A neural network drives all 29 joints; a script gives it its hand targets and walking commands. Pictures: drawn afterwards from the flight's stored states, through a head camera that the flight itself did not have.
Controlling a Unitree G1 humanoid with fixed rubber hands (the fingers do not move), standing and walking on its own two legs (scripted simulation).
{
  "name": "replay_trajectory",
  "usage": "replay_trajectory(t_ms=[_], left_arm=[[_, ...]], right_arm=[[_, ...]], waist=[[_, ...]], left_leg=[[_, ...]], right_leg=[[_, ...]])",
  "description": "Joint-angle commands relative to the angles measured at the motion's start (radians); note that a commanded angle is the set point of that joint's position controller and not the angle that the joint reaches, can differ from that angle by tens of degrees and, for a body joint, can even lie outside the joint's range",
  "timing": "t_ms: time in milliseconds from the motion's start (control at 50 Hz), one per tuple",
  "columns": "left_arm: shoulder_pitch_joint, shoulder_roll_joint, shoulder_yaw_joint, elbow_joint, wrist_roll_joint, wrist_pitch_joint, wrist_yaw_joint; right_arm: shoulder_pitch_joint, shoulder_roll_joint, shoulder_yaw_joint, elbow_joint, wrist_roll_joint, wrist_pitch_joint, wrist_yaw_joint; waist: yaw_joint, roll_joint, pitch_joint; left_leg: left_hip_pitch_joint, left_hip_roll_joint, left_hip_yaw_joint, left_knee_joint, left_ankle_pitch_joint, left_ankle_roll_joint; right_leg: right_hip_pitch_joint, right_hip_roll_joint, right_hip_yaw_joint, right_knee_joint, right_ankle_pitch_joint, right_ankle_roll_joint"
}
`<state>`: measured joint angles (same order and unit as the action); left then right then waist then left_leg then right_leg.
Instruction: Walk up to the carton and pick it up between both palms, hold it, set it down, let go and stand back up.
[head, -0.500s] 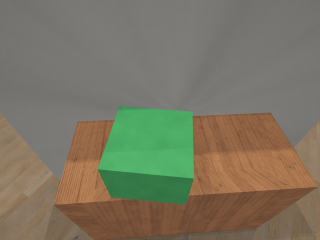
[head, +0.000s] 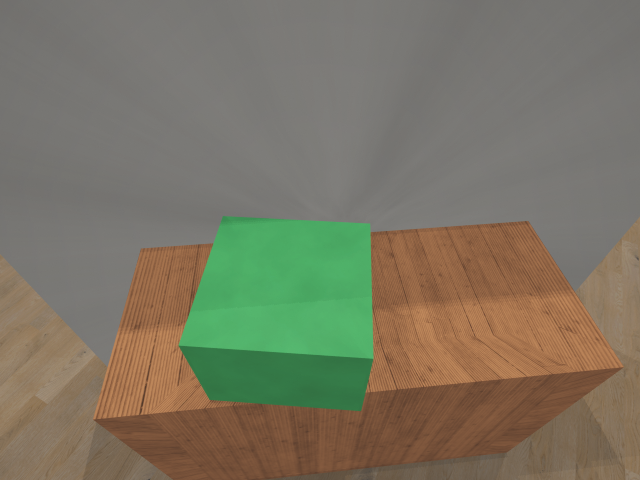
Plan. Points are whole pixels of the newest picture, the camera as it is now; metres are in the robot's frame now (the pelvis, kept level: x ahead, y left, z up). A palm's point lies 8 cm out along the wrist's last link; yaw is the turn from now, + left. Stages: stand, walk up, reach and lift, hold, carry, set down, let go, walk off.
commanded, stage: walk up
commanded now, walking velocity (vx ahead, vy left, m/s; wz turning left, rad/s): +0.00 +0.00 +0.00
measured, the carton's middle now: (290, 311) +0.42 +0.05 -0.09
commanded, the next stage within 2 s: none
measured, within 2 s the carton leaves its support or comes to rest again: neither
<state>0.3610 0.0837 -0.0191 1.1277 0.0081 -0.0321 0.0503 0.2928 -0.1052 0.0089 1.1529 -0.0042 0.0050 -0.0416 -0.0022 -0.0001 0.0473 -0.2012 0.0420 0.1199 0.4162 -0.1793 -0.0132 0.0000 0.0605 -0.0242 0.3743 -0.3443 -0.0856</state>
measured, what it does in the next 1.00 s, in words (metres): stands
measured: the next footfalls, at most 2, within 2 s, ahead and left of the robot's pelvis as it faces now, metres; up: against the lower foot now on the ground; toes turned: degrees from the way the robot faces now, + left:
none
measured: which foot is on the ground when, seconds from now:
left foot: down 0.00-1.00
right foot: down 0.00-1.00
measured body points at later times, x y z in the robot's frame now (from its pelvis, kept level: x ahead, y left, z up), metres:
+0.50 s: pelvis +0.00 +0.00 +0.00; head +0.01 -0.02 +0.45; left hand -0.04 +0.19 -0.16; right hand -0.03 -0.21 -0.17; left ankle +0.03 +0.13 -0.74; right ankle -0.09 -0.06 -0.74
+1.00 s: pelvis -0.01 +0.00 +0.00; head +0.02 -0.01 +0.44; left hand -0.04 +0.20 -0.16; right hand -0.03 -0.21 -0.17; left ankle +0.03 +0.13 -0.74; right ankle -0.09 -0.06 -0.74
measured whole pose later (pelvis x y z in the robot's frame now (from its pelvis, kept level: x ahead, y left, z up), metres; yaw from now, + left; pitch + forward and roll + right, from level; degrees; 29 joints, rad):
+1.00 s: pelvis -0.01 +0.00 +0.00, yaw -4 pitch -1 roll +1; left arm 0.38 0.09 -0.01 1.09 0.01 -0.03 0.04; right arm 0.28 -0.13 -0.01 1.12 -0.01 0.02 -0.05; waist 0.02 0.00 0.07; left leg -0.24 0.08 0.17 0.49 -0.22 -0.02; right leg -0.07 0.08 0.03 0.47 -0.37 -0.09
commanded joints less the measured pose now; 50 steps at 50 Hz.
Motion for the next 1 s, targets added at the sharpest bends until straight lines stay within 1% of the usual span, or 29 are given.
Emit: replay_trajectory(t_ms=[0,20,40,100,140,200,220,240,300,360,400,440,460,500,560,580,600,620,640,680,720,780,820,840,860,900,940,960,980], left_arm=[[0.146,0.07,0.009,0.023,-0.004,-0.007,0.002],[0.141,0.079,0.008,0.015,-0.001,-0.008,0.003],[0.138,0.081,0.015,0.022,-0.003,-0.008,0.002],[0.131,0.119,0.025,-0.015,0.001,-0.009,-0.002],[0.088,0.108,0.028,-0.043,0.002,-0.008,-0.001],[0.134,0.07,0.021,-0.012,0.004,-0.007,0.004],[0.159,0.058,0.019,-0.003,-0.003,-0.006,0.004],[0.178,0.061,0.015,0.0,0.005,-0.002,0.007],[0.156,0.09,0.017,0.003,-0.006,-0.005,0.007],[0.161,0.087,0.013,0.007,-0.003,0.0,0.005],[0.143,0.084,0.009,0.004,-0.002,0.0,0.007],[0.16,0.105,0.015,0.003,-0.009,-0.007,0.004],[0.171,0.083,0.012,0.01,-0.009,-0.007,0.002],[0.143,0.098,0.016,0.01,-0.001,-0.005,0.004],[0.153,0.087,0.015,0.013,0.001,-0.002,0.003],[0.132,0.11,0.019,-0.017,0.0,-0.004,-0.001],[0.127,0.12,0.025,-0.027,0.001,-0.007,-0.002],[0.119,0.116,0.029,-0.03,-0.002,-0.007,-0.002],[0.108,0.117,0.03,-0.042,0.007,-0.009,0.0],[0.131,0.091,0.024,-0.023,0.005,-0.009,0.002],[0.163,0.079,0.021,-0.012,0.007,-0.005,0.005],[0.161,0.078,0.013,0.002,0.0,0.0,0.007],[0.162,0.081,0.013,-0.005,0.003,0.001,0.005],[0.168,0.086,0.014,-0.001,-0.002,0.0,0.005],[0.146,0.095,0.018,0.005,0.006,-0.003,0.005],[0.114,0.14,0.032,-0.053,0.008,0.001,0.0],[0.07,0.163,0.046,-0.091,0.009,-0.002,0.002],[0.069,0.171,0.051,-0.098,0.006,-0.005,0.001],[0.075,0.165,0.056,-0.099,0.013,-0.003,0.001]], right_arm=[[0.089,-0.077,-0.013,-0.001,0.007,-0.008,-0.005],[0.1,-0.069,-0.012,0.002,0.001,-0.006,-0.005],[0.094,-0.066,-0.009,0.006,0.0,-0.007,-0.002],[0.064,-0.141,-0.041,-0.018,-0.001,-0.007,-0.018],[0.104,-0.089,-0.03,0.0,-0.007,-0.004,-0.016],[0.097,-0.037,-0.006,-0.005,0.003,-0.004,-0.007],[0.1,-0.057,-0.009,-0.003,0.002,-0.005,-0.007],[0.084,-0.074,-0.014,-0.008,-0.003,-0.004,-0.007],[0.094,-0.064,-0.008,-0.003,-0.004,-0.002,-0.006],[0.096,-0.078,-0.009,-0.007,-0.003,0.003,-0.007],[0.107,-0.07,-0.005,-0.005,-0.004,0.003,-0.004],[0.096,-0.084,-0.003,0.0,-0.003,-0.001,-0.002],[0.086,-0.084,-0.006,-0.007,-0.001,-0.002,-0.003],[0.108,-0.076,-0.006,0.004,0.0,0.0,-0.003],[0.097,-0.069,-0.003,0.003,0.0,0.0,-0.005],[0.065,-0.134,-0.027,-0.02,-0.005,0.001,-0.012],[0.056,-0.132,-0.03,-0.026,-0.004,0.001,-0.015],[0.065,-0.118,-0.027,-0.025,-0.007,0.0,-0.014],[0.095,-0.112,-0.029,-0.014,-0.005,0.001,-0.015],[0.11,-0.048,-0.009,-0.008,0.0,-0.002,-0.009],[0.088,-0.058,-0.011,-0.011,0.003,-0.005,-0.009],[0.096,-0.074,-0.012,-0.005,0.0,0.003,-0.006],[0.098,-0.069,-0.011,-0.005,-0.002,0.003,-0.005],[0.102,-0.07,-0.007,-0.002,-0.005,0.003,-0.004],[0.119,-0.045,-0.006,-0.007,-0.003,0.003,-0.005],[0.028,-0.168,-0.05,-0.062,-0.014,0.002,-0.021],[0.09,-0.141,-0.047,-0.058,-0.006,0.006,-0.02],[0.1,-0.12,-0.046,-0.054,-0.004,0.005,-0.02],[0.083,-0.125,-0.045,-0.061,-0.008,0.006,-0.017]], waist=[[0.016,-0.008,0.081],[0.001,-0.035,0.077],[0.011,-0.06,0.068],[0.016,-0.005,0.081],[-0.007,-0.072,0.07],[0.004,-0.074,0.017],[0.008,-0.065,0.011],[0.016,-0.014,0.045],[0.006,-0.006,0.05],[0.011,0.01,0.09],[-0.009,-0.012,0.116],[0.007,-0.042,0.075],[0.02,-0.032,0.083],[0.001,-0.055,0.099],[0.005,0.006,0.076],[0.007,-0.022,0.102],[0.013,-0.008,0.084],[0.006,-0.053,0.054],[-0.012,-0.054,0.042],[0.005,-0.036,-0.01],[0.017,-0.067,0.023],[0.004,-0.042,0.086],[0.004,0.016,0.075],[0.011,-0.011,0.101],[0.007,-0.016,0.106],[0.023,-0.011,0.123],[-0.011,-0.036,0.047],[-0.004,-0.083,0.029],[0.0,-0.062,0.035]], left_leg=[[0.1,0.073,-0.092,-0.031,0.183,0.046],[0.08,0.077,-0.082,-0.024,0.167,0.048],[0.081,0.072,-0.087,-0.026,0.175,0.044],[0.107,0.086,-0.042,0.035,0.151,0.023],[0.046,0.086,-0.028,0.051,0.154,0.026],[0.07,0.071,-0.045,0.017,0.169,0.033],[0.081,0.069,-0.049,0.014,0.166,0.034],[0.098,0.071,-0.058,0.001,0.161,0.031],[0.121,0.078,-0.071,0.001,0.21,0.043],[0.079,0.076,-0.078,0.002,0.144,0.047],[0.066,0.07,-0.068,-0.005,0.14,0.034],[0.092,0.072,-0.069,-0.001,0.172,0.036],[0.099,0.071,-0.074,-0.004,0.163,0.035],[0.067,0.071,-0.074,-0.007,0.145,0.041],[0.082,0.071,-0.08,-0.016,0.131,0.039],[0.11,0.081,-0.049,0.011,0.15,0.027],[0.12,0.092,-0.053,0.029,0.161,0.034],[0.121,0.103,-0.055,0.034,0.164,0.039],[0.101,0.103,-0.035,0.049,0.175,0.035],[0.094,0.085,-0.051,0.019,0.183,0.04],[0.087,0.084,-0.056,0.012,0.177,0.039],[0.099,0.085,-0.061,-0.009,0.153,0.036],[0.114,0.079,-0.068,-0.004,0.154,0.042],[0.11,0.083,-0.067,0.003,0.177,0.036],[0.105,0.086,-0.073,-0.011,0.165,0.039],[0.118,0.113,-0.027,0.08,0.138,0.031],[0.063,0.106,-0.012,0.105,0.117,0.022],[0.068,0.108,-0.008,0.114,0.121,0.02],[0.072,0.104,-0.008,0.122,0.121,0.012]], right_leg=[[-0.185,-0.162,0.124,-0.097,0.432,0.036],[-0.146,-0.167,0.118,-0.098,0.447,0.04],[-0.143,-0.168,0.108,-0.094,0.468,0.044],[-0.226,-0.189,0.164,-0.028,0.547,0.048],[-0.185,-0.196,0.146,-0.004,0.58,0.034],[-0.132,-0.18,0.135,-0.047,0.563,0.033],[-0.14,-0.17,0.123,-0.042,0.522,0.019],[-0.185,-0.165,0.126,-0.049,0.457,0.024],[-0.196,-0.161,0.121,-0.062,0.468,0.027],[-0.205,-0.182,0.154,-0.082,0.441,0.037],[-0.192,-0.175,0.141,-0.084,0.445,0.042],[-0.174,-0.175,0.148,-0.07,0.557,0.051],[-0.178,-0.171,0.149,-0.083,0.549,0.051],[-0.155,-0.175,0.142,-0.084,0.525,0.047],[-0.165,-0.169,0.141,-0.097,0.419,0.04],[-0.236,-0.179,0.175,-0.05,0.485,0.046],[-0.247,-0.178,0.172,-0.027,0.534,0.051],[-0.243,-0.176,0.16,-0.014,0.531,0.043],[-0.219,-0.175,0.154,-0.008,0.552,0.035],[-0.146,-0.175,0.153,-0.03,0.554,0.031],[-0.143,-0.16,0.14,-0.048,0.555,0.035],[-0.218,-0.161,0.145,-0.066,0.436,0.033],[-0.218,-0.162,0.161,-0.08,0.405,0.033],[-0.23,-0.171,0.149,-0.081,0.446,0.04],[-0.208,-0.159,0.148,-0.079,0.427,0.027],[-0.333,-0.198,0.224,0.026,0.51,0.024],[-0.266,-0.206,0.227,0.03,0.505,-0.011],[-0.273,-0.208,0.225,0.043,0.475,-0.02],[-0.298,-0.209,0.237,0.04,0.421,-0.026]])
